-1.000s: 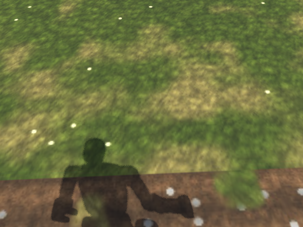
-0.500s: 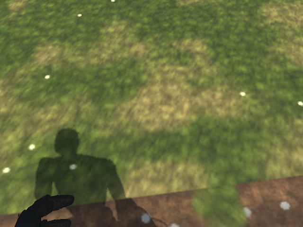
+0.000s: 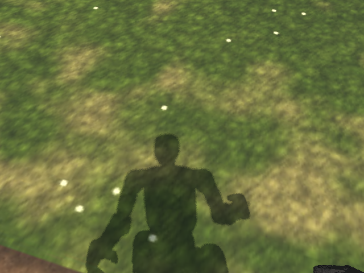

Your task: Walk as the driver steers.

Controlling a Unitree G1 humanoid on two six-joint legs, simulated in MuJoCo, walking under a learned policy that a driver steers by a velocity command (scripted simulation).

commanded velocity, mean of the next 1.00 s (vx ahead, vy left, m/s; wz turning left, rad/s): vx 0.49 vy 0.00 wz -0.19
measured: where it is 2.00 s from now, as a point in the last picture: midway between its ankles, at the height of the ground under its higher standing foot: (205, 198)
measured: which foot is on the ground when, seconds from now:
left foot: up 0.00-0.00, down 0.02-0.60, up 0.62-1.00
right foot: down 0.00-0.04, up 0.06-0.56, down 0.58-1.00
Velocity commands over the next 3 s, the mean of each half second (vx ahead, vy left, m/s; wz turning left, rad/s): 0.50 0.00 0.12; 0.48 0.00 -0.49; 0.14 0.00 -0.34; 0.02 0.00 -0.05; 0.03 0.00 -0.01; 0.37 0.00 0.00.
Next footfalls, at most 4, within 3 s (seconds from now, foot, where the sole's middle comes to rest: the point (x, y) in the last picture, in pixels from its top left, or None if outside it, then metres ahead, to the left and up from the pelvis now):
0.02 left None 0.19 0.09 -0.76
0.58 right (221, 252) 0.52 -0.09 -0.76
1.02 left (182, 177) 0.83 0.07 -0.76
1.42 right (238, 204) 0.72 -0.16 -0.76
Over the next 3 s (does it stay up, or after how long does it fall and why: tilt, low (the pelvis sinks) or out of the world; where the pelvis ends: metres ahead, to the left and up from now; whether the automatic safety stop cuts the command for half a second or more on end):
stays up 0.91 -0.10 0.01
